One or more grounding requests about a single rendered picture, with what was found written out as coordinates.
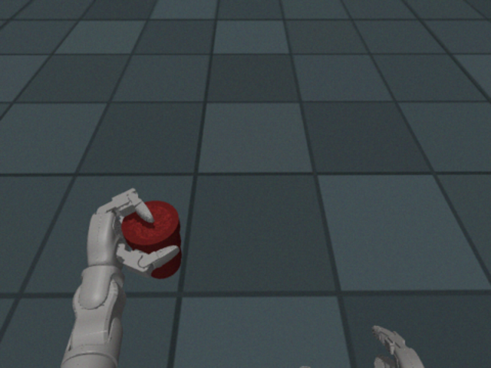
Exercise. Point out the left robot hand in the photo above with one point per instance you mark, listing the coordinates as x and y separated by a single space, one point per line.
106 243

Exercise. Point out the cup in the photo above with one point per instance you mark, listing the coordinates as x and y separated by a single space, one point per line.
149 237

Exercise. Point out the left robot arm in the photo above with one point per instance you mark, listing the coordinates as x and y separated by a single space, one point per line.
97 333

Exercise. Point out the right robot hand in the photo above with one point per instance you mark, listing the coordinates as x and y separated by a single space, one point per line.
404 357

